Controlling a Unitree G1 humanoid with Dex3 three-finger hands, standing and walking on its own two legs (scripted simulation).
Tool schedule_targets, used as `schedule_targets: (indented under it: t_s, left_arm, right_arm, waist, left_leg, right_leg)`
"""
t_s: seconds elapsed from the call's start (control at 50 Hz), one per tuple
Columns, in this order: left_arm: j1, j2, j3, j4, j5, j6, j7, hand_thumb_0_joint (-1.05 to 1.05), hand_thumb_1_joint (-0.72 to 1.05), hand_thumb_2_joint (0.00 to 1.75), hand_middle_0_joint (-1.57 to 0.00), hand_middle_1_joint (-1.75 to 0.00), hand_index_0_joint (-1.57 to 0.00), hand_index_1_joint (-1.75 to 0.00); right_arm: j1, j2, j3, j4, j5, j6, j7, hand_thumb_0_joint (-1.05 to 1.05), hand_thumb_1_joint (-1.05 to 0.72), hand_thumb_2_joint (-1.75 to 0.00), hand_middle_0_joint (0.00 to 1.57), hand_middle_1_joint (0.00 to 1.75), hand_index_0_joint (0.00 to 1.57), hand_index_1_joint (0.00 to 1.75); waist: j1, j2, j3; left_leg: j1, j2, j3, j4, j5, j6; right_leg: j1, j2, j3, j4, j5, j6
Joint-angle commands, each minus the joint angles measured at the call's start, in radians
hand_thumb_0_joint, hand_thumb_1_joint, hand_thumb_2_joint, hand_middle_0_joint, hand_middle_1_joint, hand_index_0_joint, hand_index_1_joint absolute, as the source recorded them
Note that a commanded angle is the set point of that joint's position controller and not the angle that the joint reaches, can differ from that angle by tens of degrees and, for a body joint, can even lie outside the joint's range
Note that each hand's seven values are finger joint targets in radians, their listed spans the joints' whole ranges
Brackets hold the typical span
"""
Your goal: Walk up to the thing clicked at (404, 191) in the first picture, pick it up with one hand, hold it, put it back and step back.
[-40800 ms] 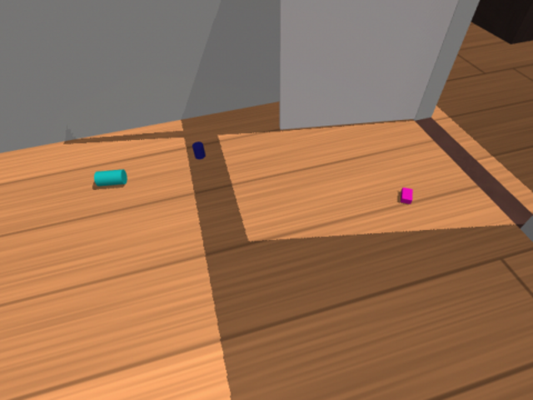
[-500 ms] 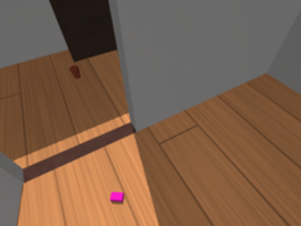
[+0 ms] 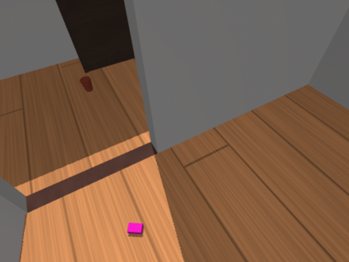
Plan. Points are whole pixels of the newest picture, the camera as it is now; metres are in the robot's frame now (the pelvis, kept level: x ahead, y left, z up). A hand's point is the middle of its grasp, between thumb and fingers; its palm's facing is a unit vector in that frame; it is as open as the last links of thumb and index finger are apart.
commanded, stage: stand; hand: left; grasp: from above
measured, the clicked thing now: (135, 228) +0.43 +0.25 -0.77
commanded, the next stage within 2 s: step back in 0.04 s
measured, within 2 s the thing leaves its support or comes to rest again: neither
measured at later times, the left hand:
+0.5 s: hand out of the picture +0.03 +0.27 -0.18, palm faces -0.01 -0.92 -0.40, open 7.3 cm
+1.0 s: hand out of the picture -0.11 +0.28 -0.16, palm faces +0.05 -0.90 -0.43, open 7.3 cm
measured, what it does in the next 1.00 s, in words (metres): walks backwards: right foot, then left foot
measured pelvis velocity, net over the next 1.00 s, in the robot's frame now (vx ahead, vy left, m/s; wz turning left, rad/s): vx -0.20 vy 0.00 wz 0.07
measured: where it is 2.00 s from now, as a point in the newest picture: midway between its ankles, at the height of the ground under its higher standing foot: outside the picture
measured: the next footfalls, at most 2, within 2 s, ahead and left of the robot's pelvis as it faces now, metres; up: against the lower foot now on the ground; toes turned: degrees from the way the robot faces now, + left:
right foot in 0.58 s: -0.10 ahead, -0.12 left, +0.00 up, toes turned +0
left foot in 0.98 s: -0.17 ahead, +0.12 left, +0.00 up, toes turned +1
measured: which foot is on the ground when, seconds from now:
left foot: down 0.00-0.60, up 0.62-0.96, down 0.98-1.00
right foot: down 0.00-0.34, up 0.36-0.56, down 0.58-1.00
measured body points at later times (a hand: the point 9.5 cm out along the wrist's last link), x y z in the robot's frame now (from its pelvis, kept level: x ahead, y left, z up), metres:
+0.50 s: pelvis -0.08 +0.00 -0.03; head -0.02 +0.00 +0.41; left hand +0.03 +0.32 -0.15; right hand +0.02 -0.31 -0.15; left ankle +0.02 +0.12 -0.75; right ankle -0.12 -0.12 -0.70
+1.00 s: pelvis -0.20 +0.00 -0.03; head -0.13 +0.00 +0.41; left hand -0.11 +0.32 -0.14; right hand -0.09 -0.31 -0.16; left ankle -0.21 +0.12 -0.75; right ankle -0.14 -0.12 -0.75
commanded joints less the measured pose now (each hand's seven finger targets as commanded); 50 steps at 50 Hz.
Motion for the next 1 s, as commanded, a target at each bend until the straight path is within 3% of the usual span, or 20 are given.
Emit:
schedule_targets:
  t_s: [0.0,0.02,0.08,0.24,0.28,0.32,0.34,0.42,0.48,0.54,0.56,0.58,0.6,0.66,0.78,0.84,0.9,0.94,0.96,0.98]
  left_arm:
    - [-0.028,0.214,0.041,-0.054,-0.004,-0.021,0.014,0.0,0.9,0.9,-0.2,-0.3,-0.2,-0.3]
    - [-0.029,0.289,0.088,-0.072,-0.021,-0.014,0.018,0.0,0.9,0.9,-0.2,-0.3,-0.2,-0.3]
    - [-0.02,0.269,0.097,-0.123,-0.025,-0.006,0.024,0.0,0.9,0.9,-0.2,-0.3,-0.2,-0.3]
    - [-0.074,0.28,0.107,-0.245,-0.01,0.03,0.018,0.0,0.9,0.9,-0.2,-0.3,-0.2,-0.3]
    - [-0.087,0.27,0.107,-0.265,-0.008,0.036,0.016,0.0,0.9,0.9,-0.2,-0.3,-0.2,-0.3]
    - [-0.046,0.225,0.098,-0.262,-0.009,0.043,0.016,0.0,0.9,0.9,-0.2,-0.3,-0.2,-0.3]
    - [-0.026,0.229,0.103,-0.257,-0.005,0.048,0.019,0.0,0.9,0.9,-0.2,-0.3,-0.2,-0.3]
    - [0.068,0.239,0.109,-0.244,-0.013,0.044,0.02,0.0,0.9,0.9,-0.2,-0.3,-0.2,-0.3]
    - [0.08,0.228,0.115,-0.255,-0.005,0.033,0.012,0.0,0.9,0.9,-0.2,-0.3,-0.2,-0.3]
    - [0.187,0.21,0.119,-0.217,0.008,0.016,0.015,0.0,0.9,0.9,-0.2,-0.3,-0.2,-0.3]
    - [0.165,0.266,0.129,-0.234,0.027,0.005,0.021,0.0,0.9,0.9,-0.2,-0.3,-0.2,-0.3]
    - [0.094,0.407,0.163,-0.276,0.029,0.002,0.02,0.0,0.9,0.9,-0.2,-0.3,-0.2,-0.3]
    - [0.057,0.457,0.171,-0.322,0.032,0.001,0.025,0.0,0.9,0.9,-0.2,-0.3,-0.2,-0.3]
    - [-0.093,0.302,0.139,-0.352,0.02,-0.009,0.031,0.0,0.9,0.9,-0.2,-0.3,-0.2,-0.3]
    - [0.094,0.262,0.133,-0.366,0.017,0.001,0.051,0.0,0.9,0.9,-0.2,-0.3,-0.2,-0.3]
    - [0.13,0.282,0.133,-0.373,0.009,0.009,0.053,0.0,0.9,0.9,-0.2,-0.3,-0.2,-0.3]
    - [0.08,0.301,0.129,-0.404,-0.002,0.015,0.046,0.0,0.9,0.9,-0.2,-0.3,-0.2,-0.3]
    - [0.041,0.301,0.12,-0.421,-0.009,0.022,0.039,0.0,0.9,0.9,-0.2,-0.3,-0.2,-0.3]
    - [0.06,0.27,0.111,-0.429,-0.013,0.024,0.036,0.0,0.9,0.9,-0.2,-0.3,-0.2,-0.3]
    - [0.034,0.242,0.103,-0.433,-0.021,0.023,0.038,0.0,0.9,0.9,-0.2,-0.3,-0.2,-0.3]
  right_arm:
    - [-0.046,-0.212,-0.042,-0.058,0.001,-0.018,-0.012,0.0,-0.9,-0.9,0.2,0.3,0.2,0.3]
    - [-0.074,-0.257,-0.062,-0.089,0.009,-0.001,-0.004,0.0,-0.9,-0.9,0.2,0.3,0.2,0.3]
    - [-0.026,-0.237,-0.071,-0.128,0.021,0.013,0.0,0.0,-0.9,-0.9,0.2,0.3,0.2,0.3]
    - [0.016,-0.248,-0.104,-0.22,0.013,0.045,0.005,0.0,-0.9,-0.9,0.2,0.3,0.2,0.3]
    - [0.032,-0.277,-0.117,-0.242,0.008,0.044,0.01,0.0,-0.9,-0.9,0.2,0.3,0.2,0.3]
    - [0.009,-0.345,-0.134,-0.273,-0.002,0.036,0.011,0.0,-0.9,-0.9,0.2,0.3,0.2,0.3]
    - [0.012,-0.359,-0.138,-0.285,-0.015,0.03,0.008,0.0,-0.9,-0.9,0.2,0.3,0.2,0.3]
    - [-0.076,-0.296,-0.121,-0.341,-0.018,0.026,-0.012,0.0,-0.9,-0.9,0.2,0.3,0.2,0.3]
    - [-0.018,-0.28,-0.116,-0.334,-0.023,0.034,-0.017,0.0,-0.9,-0.9,0.2,0.3,0.2,0.3]
    - [-0.026,-0.296,-0.111,-0.333,-0.001,0.054,-0.012,0.0,-0.9,-0.9,0.2,0.3,0.2,0.3]
    - [-0.011,-0.244,-0.094,-0.332,0.011,0.058,-0.01,0.0,-0.9,-0.9,0.2,0.3,0.2,0.3]
    - [-0.035,-0.207,-0.089,-0.358,0.013,0.053,-0.012,0.0,-0.9,-0.9,0.2,0.3,0.2,0.3]
    - [-0.062,-0.253,-0.108,-0.348,0.0,0.059,-0.028,0.0,-0.9,-0.9,0.2,0.3,0.2,0.3]
    - [0.054,-0.239,-0.102,-0.292,0.022,0.052,-0.024,0.0,-0.9,-0.9,0.2,0.3,0.2,0.3]
    - [-0.002,-0.226,-0.087,-0.338,0.008,0.047,-0.028,0.0,-0.9,-0.9,0.2,0.3,0.2,0.3]
    - [-0.007,-0.218,-0.088,-0.35,0.004,0.042,-0.025,0.0,-0.9,-0.9,0.2,0.3,0.2,0.3]
    - [0.067,-0.22,-0.101,-0.325,0.002,0.039,-0.015,0.0,-0.9,-0.9,0.2,0.3,0.2,0.3]
    - [0.118,-0.238,-0.114,-0.303,-0.006,0.033,-0.01,0.0,-0.9,-0.9,0.2,0.3,0.2,0.3]
    - [0.094,-0.285,-0.127,-0.323,-0.018,0.028,-0.01,0.0,-0.9,-0.9,0.2,0.3,0.2,0.3]
    - [0.038,-0.375,-0.142,-0.342,-0.009,0.032,0.0,0.0,-0.9,-0.9,0.2,0.3,0.2,0.3]
  waist:
    - [0.008,-0.001,-0.051]
    - [0.006,-0.023,0.058]
    - [-0.011,-0.023,-0.071]
    - [-0.019,-0.058,-0.113]
    - [-0.031,0.008,-0.117]
    - [-0.028,0.21,-0.11]
    - [-0.028,0.185,-0.128]
    - [0.029,0.124,-0.123]
    - [-0.008,0.132,-0.145]
    - [0.029,0.154,-0.16]
    - [0.014,0.029,-0.113]
    - [0.021,-0.249,-0.026]
    - [0.061,-0.259,0.012]
    - [-0.062,-0.089,0.019]
    - [0.063,-0.144,-0.074]
    - [0.08,-0.181,-0.097]
    - [0.031,-0.201,-0.131]
    - [-0.011,-0.146,-0.153]
    - [-0.004,-0.027,-0.158]
    - [-0.015,0.185,-0.143]
  left_leg:
    - [0.007,0.124,-0.102,-0.05,0.095,0.032]
    - [-0.079,0.105,-0.106,0.057,0.279,0.057]
    - [-0.061,0.097,-0.075,0.162,0.373,0.078]
    - [-0.127,0.062,-0.122,0.343,0.11,0.134]
    - [-0.158,0.127,-0.217,0.266,0.122,0.186]
    - [-0.211,0.31,-0.458,0.022,0.186,0.28]
    - [-0.219,0.347,-0.535,-0.004,0.144,0.317]
    - [-0.215,0.269,-0.295,0.096,0.113,0.273]
    - [-0.085,0.238,-0.288,0.133,0.157,0.241]
    - [-0.147,0.165,-0.204,0.24,0.134,0.154]
    - [-0.318,0.089,-0.166,0.348,-0.031,0.09]
    - [-0.538,-0.123,-0.075,0.519,-0.343,0.018]
    - [-0.423,-0.082,-0.153,0.764,-0.448,0.004]
    - [-0.417,-0.14,-0.175,0.887,-0.287,0.01]
    - [-0.474,-0.078,-0.114,0.681,-0.343,-0.017]
    - [-0.39,-0.04,-0.06,0.495,-0.354,-0.006]
    - [-0.242,-0.03,0.007,0.297,-0.265,0.022]
    - [-0.087,-0.005,0.009,0.129,-0.006,0.035]
    - [-0.02,0.129,-0.164,0.11,0.155,0.088]
    - [-0.044,0.292,-0.347,0.073,0.26,0.218]
  right_leg:
    - [-0.025,-0.113,0.086,-0.056,0.083,-0.029]
    - [-0.098,-0.102,0.092,0.034,0.265,-0.035]
    - [-0.048,-0.107,0.088,0.115,0.351,-0.077]
    - [-0.228,-0.17,0.172,0.24,0.127,-0.18]
    - [-0.266,-0.095,0.122,0.377,0.002,-0.148]
    - [-0.274,0.103,0.048,0.671,-0.342,-0.069]
    - [-0.293,0.115,0.14,0.808,-0.43,-0.064]
    - [-0.319,0.064,0.126,0.848,-0.349,-0.048]
    - [-0.302,0.034,0.065,0.541,-0.354,-0.019]
    - [-0.095,0.051,0.011,0.083,-0.075,-0.031]
    - [-0.039,-0.062,0.199,0.02,-0.059,-0.048]
    - [-0.102,-0.301,0.521,-0.029,-0.024,-0.161]
    - [-0.328,-0.459,0.668,-0.064,0.033,-0.329]
    - [-0.224,-0.214,0.244,0.092,0.378,-0.182]
    - [0.098,-0.247,0.244,0.197,0.542,-0.229]
    - [0.109,-0.256,0.256,0.232,0.602,-0.235]
    - [0.029,-0.232,0.234,0.268,0.57,-0.205]
    - [-0.095,-0.203,0.204,0.318,0.426,-0.146]
    - [-0.222,-0.124,0.168,0.396,0.245,-0.091]
    - [-0.338,0.077,0.034,0.545,-0.13,-0.04]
